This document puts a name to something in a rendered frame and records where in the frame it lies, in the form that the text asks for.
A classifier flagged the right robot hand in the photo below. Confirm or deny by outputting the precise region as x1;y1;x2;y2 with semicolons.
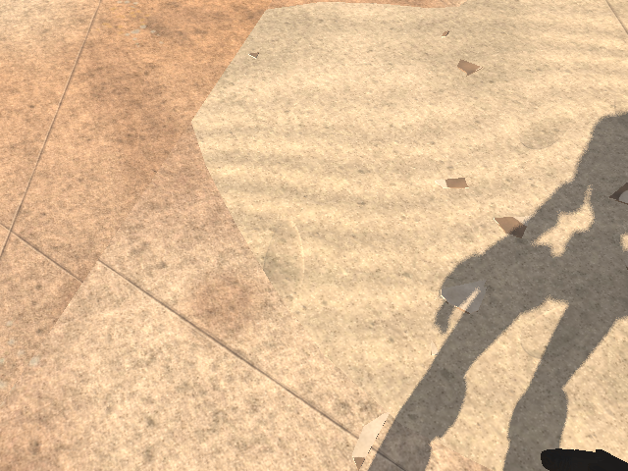
541;448;628;471

